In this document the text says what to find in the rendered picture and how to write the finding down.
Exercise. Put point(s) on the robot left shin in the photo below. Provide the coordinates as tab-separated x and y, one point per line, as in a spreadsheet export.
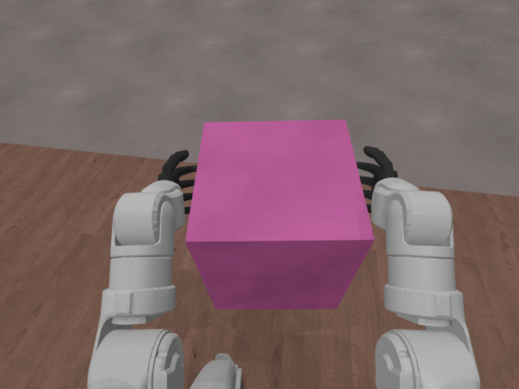
223	356

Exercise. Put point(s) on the left robot thigh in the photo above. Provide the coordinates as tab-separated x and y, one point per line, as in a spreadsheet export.
219	374

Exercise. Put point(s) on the right robot forearm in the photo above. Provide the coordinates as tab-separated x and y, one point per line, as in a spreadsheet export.
419	231

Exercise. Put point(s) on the right robot hand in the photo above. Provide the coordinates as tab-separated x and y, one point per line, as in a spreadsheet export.
384	170

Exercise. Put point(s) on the left robot forearm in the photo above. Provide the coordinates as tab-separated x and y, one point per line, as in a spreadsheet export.
140	278

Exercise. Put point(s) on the robot left upper arm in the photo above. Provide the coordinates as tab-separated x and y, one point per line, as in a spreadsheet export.
138	359

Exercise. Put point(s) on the left robot hand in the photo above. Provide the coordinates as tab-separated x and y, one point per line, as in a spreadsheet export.
170	173

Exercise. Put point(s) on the carton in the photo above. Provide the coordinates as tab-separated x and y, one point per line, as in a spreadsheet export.
278	216

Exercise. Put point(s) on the robot right upper arm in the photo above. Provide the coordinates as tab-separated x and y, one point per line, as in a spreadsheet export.
420	359

